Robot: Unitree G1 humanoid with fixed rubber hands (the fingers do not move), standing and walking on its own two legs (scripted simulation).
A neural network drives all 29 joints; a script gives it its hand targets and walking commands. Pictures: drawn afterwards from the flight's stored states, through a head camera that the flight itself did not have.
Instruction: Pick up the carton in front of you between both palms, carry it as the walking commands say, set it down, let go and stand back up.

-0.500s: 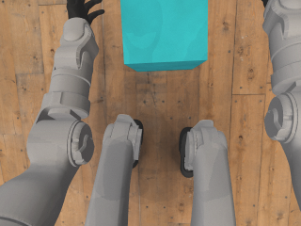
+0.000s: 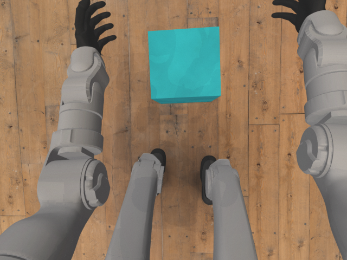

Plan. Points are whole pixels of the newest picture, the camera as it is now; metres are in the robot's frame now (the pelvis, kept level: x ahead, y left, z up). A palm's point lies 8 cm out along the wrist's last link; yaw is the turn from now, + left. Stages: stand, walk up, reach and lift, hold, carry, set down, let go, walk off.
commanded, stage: set down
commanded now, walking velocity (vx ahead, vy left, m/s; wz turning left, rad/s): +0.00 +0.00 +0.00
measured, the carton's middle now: (184, 72) +0.53 +0.02 -0.46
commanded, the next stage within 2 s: let go in 0.10 s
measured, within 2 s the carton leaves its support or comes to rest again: neither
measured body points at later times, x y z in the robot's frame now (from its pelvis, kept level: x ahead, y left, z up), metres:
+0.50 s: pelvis +0.05 +0.01 +0.12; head +0.30 -0.01 +0.49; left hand +0.43 +0.21 +0.00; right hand +0.46 -0.22 +0.00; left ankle +0.09 +0.13 -0.55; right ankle +0.07 -0.11 -0.55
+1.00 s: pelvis +0.11 +0.01 +0.19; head +0.17 +0.00 +0.63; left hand +0.29 +0.24 +0.11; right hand +0.31 -0.22 +0.10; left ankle +0.09 +0.13 -0.55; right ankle +0.07 -0.11 -0.55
